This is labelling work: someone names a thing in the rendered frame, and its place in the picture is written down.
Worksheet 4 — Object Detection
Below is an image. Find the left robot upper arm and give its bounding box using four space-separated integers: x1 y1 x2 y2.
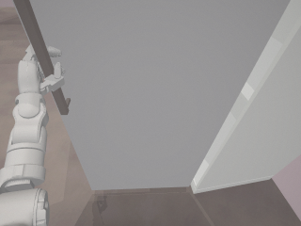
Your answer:
0 188 50 226

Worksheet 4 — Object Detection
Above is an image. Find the fridge door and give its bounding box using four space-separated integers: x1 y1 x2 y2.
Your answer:
11 0 291 190

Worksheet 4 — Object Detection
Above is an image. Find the left robot hand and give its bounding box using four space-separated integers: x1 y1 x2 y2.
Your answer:
17 43 66 96

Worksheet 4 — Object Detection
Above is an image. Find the handle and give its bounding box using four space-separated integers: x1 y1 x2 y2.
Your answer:
13 0 71 115

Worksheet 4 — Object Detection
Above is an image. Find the left robot forearm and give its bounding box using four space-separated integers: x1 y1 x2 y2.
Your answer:
0 92 49 194

